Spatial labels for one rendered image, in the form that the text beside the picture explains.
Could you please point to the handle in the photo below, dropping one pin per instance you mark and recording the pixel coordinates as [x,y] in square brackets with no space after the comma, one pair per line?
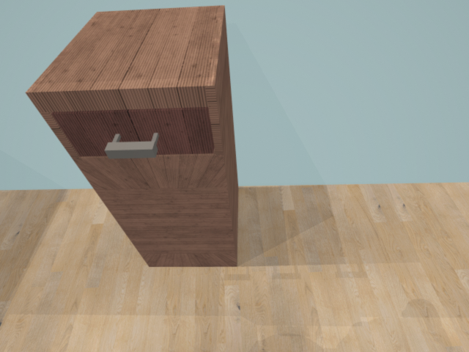
[116,149]

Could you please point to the cabinet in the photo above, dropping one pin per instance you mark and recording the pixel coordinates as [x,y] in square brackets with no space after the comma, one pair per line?
[177,210]

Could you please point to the drawer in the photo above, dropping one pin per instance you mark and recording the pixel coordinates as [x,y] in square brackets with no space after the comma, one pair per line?
[180,130]

